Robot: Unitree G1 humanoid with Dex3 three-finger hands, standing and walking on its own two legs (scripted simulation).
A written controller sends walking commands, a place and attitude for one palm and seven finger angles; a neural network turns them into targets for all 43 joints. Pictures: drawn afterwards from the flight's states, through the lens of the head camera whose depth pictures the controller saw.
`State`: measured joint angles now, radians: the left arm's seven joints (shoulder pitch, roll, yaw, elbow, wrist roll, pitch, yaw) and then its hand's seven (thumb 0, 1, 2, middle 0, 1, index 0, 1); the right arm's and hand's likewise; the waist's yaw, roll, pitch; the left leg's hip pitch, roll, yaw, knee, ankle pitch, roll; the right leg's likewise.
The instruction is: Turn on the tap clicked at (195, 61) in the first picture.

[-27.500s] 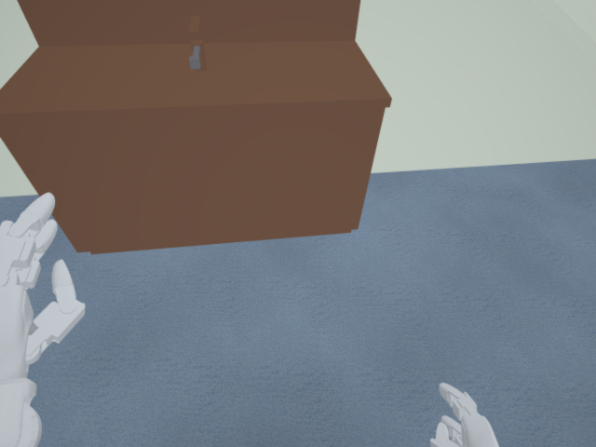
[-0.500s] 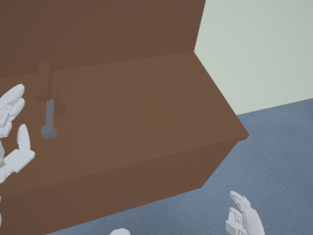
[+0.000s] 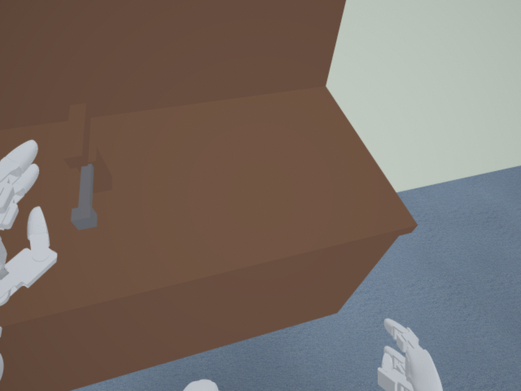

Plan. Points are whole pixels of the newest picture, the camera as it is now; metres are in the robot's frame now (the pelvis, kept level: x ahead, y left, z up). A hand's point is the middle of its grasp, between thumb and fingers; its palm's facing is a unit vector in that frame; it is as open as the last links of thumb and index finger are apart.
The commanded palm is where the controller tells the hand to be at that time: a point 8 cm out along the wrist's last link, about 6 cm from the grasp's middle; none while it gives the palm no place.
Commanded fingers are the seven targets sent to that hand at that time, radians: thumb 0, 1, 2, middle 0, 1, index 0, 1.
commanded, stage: shuffle to correct the standing spot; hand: left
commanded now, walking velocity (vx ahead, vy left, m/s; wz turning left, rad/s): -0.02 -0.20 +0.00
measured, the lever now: (84, 217) +0.35 +0.31 +0.03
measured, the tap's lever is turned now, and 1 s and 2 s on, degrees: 0 0 0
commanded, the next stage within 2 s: come to a stop and stand still in 0.44 s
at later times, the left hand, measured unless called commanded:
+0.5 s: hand (53, 254) +0.22 +0.24 +0.17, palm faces +0.28 -0.84 -0.46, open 7.4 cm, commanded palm +0.16 +0.28 +0.19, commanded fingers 0.00 0.90 0.90 -0.20 -0.30 -0.20 -0.30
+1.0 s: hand (25, 272) +0.20 +0.26 +0.17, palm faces +0.30 -0.87 -0.40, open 7.4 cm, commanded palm +0.14 +0.29 +0.19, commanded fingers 0.00 0.90 0.90 -0.20 -0.30 -0.20 -0.30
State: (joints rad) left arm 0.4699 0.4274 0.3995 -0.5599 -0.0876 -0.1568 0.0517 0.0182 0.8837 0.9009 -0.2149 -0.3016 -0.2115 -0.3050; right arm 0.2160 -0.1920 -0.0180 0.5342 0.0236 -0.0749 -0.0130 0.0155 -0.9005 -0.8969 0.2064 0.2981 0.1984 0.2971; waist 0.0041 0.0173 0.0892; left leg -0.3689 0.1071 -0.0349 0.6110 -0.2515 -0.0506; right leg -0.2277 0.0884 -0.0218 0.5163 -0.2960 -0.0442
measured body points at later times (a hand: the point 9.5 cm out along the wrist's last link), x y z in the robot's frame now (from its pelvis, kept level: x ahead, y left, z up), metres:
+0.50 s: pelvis +0.00 +0.00 +0.00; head +0.05 +0.01 +0.45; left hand +0.20 +0.28 +0.19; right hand +0.17 -0.23 -0.08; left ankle +0.04 +0.15 -0.73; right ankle -0.01 -0.10 -0.73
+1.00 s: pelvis -0.04 +0.02 +0.00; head -0.01 +0.05 +0.45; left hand +0.18 +0.30 +0.19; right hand +0.10 -0.22 -0.07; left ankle +0.02 +0.12 -0.73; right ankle +0.00 -0.09 -0.73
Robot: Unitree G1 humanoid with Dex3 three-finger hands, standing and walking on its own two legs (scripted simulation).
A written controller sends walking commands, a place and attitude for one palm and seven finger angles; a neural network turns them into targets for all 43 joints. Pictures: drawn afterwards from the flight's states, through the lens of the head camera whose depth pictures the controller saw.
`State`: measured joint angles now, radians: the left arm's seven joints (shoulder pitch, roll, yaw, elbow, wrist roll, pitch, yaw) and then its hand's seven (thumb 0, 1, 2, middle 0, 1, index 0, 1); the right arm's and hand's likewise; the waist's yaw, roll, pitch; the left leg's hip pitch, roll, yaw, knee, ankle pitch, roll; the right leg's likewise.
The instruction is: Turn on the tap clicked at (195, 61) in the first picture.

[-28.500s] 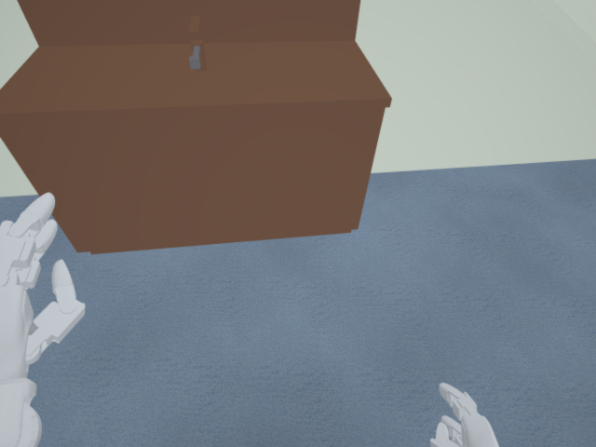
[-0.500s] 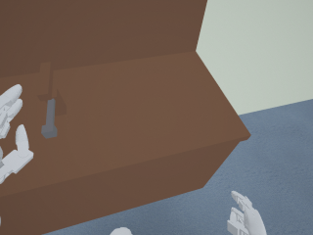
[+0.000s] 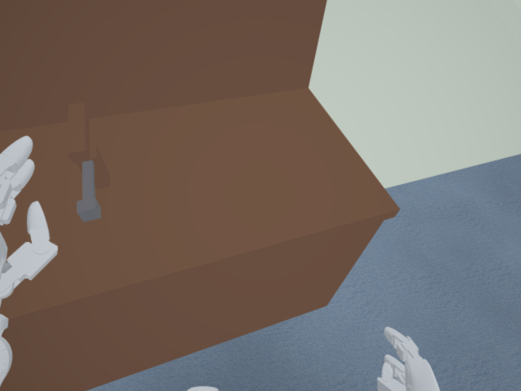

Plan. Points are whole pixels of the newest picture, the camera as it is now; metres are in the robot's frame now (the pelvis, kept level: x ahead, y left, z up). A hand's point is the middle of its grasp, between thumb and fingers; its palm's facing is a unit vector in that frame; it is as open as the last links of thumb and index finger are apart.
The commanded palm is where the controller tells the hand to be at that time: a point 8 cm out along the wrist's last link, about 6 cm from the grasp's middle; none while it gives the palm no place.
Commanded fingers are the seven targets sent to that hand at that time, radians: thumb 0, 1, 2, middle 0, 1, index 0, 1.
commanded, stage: come to a stop and stand still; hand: left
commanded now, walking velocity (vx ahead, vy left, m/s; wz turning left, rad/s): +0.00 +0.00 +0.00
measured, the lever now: (89, 209) +0.37 +0.32 +0.02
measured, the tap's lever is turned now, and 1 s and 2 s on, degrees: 0 0 0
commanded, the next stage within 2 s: look again from close up in 0.98 s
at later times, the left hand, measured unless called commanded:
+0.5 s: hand (17, 248) +0.22 +0.28 +0.17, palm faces +0.42 -0.83 -0.35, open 7.4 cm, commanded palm +0.16 +0.30 +0.18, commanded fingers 0.00 0.90 0.90 -0.20 -0.30 -0.20 -0.30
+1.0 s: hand (65, 224) +0.25 +0.25 +0.17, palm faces +0.35 -0.85 -0.40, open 7.4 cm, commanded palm +0.19 +0.28 +0.18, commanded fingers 0.00 0.90 0.90 -0.20 -0.30 -0.20 -0.30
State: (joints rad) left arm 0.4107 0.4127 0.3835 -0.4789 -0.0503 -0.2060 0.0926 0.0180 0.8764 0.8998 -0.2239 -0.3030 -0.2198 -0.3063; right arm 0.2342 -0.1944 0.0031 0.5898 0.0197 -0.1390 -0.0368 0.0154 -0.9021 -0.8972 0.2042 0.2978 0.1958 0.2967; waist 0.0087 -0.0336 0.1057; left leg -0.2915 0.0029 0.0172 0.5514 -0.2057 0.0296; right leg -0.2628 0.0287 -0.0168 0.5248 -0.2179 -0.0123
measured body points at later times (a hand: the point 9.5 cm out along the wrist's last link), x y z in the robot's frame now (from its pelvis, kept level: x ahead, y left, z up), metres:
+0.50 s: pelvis +0.00 +0.02 +0.01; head +0.00 +0.04 +0.46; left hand +0.19 +0.32 +0.19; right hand +0.19 -0.18 -0.06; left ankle +0.05 +0.10 -0.73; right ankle +0.04 -0.11 -0.73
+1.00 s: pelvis +0.04 +0.00 +0.01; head +0.06 +0.01 +0.46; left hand +0.23 +0.29 +0.19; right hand +0.22 -0.22 -0.06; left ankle +0.05 +0.10 -0.73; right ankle +0.04 -0.11 -0.73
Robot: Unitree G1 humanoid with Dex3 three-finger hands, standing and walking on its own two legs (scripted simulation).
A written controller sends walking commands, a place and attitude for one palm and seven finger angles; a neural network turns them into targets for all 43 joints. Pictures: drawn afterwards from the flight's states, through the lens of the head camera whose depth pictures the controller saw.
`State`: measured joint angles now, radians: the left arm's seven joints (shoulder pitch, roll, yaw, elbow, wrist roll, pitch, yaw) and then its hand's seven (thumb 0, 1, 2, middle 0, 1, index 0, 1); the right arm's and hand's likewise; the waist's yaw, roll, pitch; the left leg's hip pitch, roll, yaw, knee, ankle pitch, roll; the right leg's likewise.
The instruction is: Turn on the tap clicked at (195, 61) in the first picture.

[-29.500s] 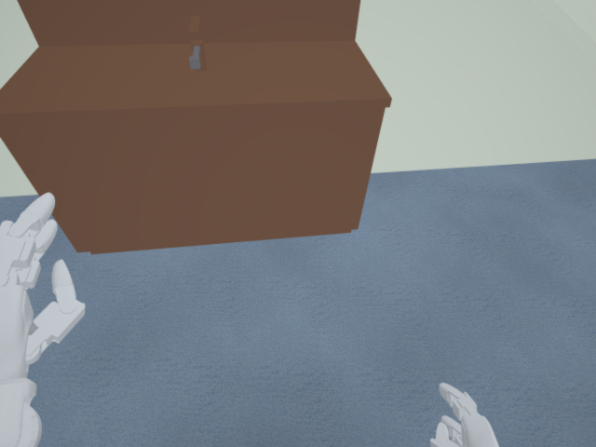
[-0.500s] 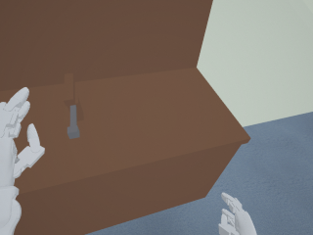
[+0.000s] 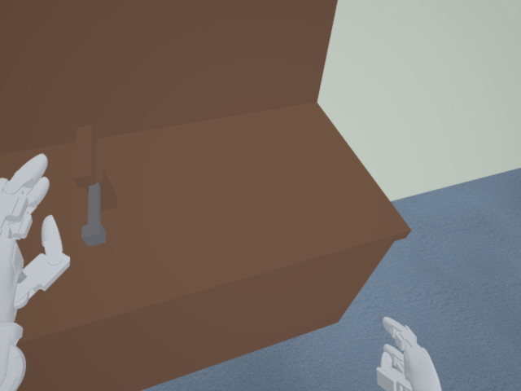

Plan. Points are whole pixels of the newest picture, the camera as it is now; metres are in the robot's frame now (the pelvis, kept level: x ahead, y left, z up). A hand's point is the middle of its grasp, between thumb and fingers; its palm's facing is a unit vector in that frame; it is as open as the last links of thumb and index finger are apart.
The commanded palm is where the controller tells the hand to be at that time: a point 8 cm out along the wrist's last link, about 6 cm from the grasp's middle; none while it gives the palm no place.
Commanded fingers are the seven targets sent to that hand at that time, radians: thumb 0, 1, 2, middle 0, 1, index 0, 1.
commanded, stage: look again from close up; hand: left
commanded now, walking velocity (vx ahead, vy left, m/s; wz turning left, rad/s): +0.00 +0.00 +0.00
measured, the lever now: (94, 234) +0.34 +0.31 +0.01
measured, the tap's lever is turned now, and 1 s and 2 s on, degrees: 0 0 0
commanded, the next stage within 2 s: turn the palm inward beside the body in 0.40 s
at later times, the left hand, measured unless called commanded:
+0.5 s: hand (61, 262) +0.22 +0.25 +0.15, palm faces +0.36 -0.85 -0.39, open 7.4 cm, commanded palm +0.16 +0.28 +0.17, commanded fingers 0.00 0.90 0.90 -0.20 -0.30 -0.20 -0.30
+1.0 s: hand (41, 307) +0.17 +0.25 +0.15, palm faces +0.53 -0.79 -0.30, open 7.5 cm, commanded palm +0.12 +0.27 +0.16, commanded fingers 0.00 0.90 0.90 -0.20 -0.30 -0.20 -0.30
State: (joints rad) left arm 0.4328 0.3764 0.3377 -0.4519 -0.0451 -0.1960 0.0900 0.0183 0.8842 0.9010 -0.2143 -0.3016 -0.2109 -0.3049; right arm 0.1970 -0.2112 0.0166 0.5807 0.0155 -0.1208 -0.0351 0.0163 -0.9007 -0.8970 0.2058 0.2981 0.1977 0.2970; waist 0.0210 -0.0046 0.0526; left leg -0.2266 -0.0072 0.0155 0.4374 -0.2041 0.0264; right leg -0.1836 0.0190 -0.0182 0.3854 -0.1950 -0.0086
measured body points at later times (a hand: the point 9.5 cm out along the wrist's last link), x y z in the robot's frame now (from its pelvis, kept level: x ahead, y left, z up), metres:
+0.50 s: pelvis +0.00 +0.00 +0.00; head +0.03 +0.01 +0.45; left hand +0.19 +0.29 +0.17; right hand +0.19 -0.22 -0.08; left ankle +0.02 +0.10 -0.74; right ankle +0.01 -0.12 -0.74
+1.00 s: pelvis -0.03 -0.03 -0.02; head -0.05 -0.04 +0.42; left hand +0.13 +0.28 +0.16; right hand +0.19 -0.23 -0.10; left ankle +0.02 +0.10 -0.74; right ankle +0.01 -0.12 -0.74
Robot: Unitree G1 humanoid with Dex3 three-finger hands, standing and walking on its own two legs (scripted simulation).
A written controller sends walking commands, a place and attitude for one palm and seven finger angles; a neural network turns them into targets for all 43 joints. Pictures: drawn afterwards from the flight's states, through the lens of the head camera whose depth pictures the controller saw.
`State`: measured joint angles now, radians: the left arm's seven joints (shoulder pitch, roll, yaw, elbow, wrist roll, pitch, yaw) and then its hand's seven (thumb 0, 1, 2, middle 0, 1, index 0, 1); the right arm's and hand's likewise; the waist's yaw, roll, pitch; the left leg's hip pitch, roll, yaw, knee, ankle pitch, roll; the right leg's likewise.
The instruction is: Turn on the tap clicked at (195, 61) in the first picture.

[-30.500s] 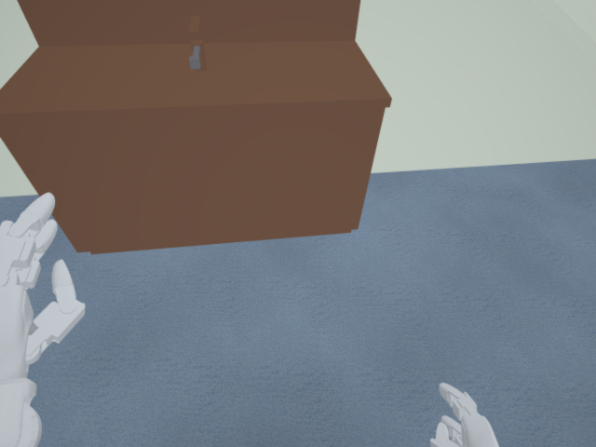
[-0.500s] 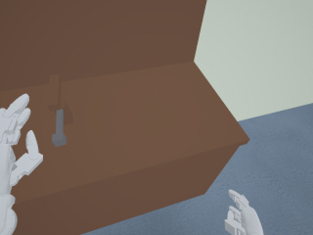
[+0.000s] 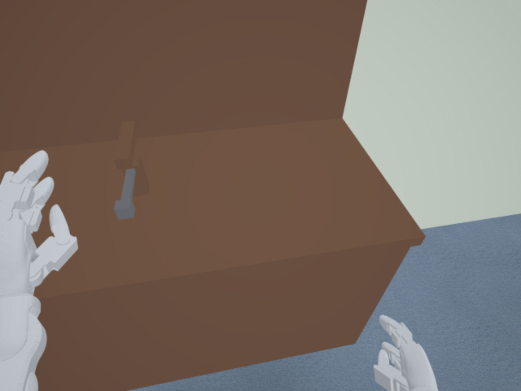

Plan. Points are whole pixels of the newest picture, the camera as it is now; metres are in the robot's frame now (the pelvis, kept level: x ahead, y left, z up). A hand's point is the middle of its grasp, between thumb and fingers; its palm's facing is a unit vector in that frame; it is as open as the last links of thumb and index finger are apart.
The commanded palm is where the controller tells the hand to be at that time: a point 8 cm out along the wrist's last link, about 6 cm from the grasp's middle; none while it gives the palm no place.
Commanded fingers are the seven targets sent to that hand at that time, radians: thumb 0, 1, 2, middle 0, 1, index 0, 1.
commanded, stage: turn the palm inward beside the body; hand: left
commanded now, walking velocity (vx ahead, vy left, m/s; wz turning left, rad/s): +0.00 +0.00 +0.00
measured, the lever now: (124, 209) +0.39 +0.32 +0.04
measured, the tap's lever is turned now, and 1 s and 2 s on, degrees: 0 0 0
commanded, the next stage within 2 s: reach beside the lever's end, fingers flat in 1.70 s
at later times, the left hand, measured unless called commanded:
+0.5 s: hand (116, 243) +0.24 +0.23 +0.15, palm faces +0.40 -0.87 -0.27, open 7.4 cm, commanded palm +0.19 +0.27 +0.16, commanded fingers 0.00 0.90 0.90 -0.20 -0.30 -0.20 -0.30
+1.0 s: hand (113, 264) +0.22 +0.22 +0.14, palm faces +0.45 -0.88 -0.17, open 7.4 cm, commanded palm +0.17 +0.26 +0.15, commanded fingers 0.00 0.90 0.90 -0.20 -0.30 -0.20 -0.30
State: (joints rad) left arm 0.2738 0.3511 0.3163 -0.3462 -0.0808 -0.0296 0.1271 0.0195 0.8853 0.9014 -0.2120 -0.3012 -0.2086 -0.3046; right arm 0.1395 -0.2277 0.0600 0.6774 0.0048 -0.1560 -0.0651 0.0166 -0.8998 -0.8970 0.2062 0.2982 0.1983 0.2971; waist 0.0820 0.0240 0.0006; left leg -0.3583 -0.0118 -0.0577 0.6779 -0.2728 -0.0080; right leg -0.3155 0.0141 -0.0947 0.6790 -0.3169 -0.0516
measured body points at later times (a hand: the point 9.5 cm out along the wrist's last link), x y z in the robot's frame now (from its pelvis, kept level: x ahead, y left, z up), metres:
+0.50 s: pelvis +0.04 -0.02 +0.00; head +0.04 -0.04 +0.45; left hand +0.21 +0.27 +0.17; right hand +0.23 -0.25 -0.08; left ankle +0.06 +0.13 -0.72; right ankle +0.04 -0.08 -0.72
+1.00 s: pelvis +0.03 -0.01 +0.00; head +0.02 -0.03 +0.45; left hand +0.19 +0.27 +0.15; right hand +0.24 -0.21 -0.07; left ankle +0.06 +0.13 -0.72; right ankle +0.04 -0.08 -0.72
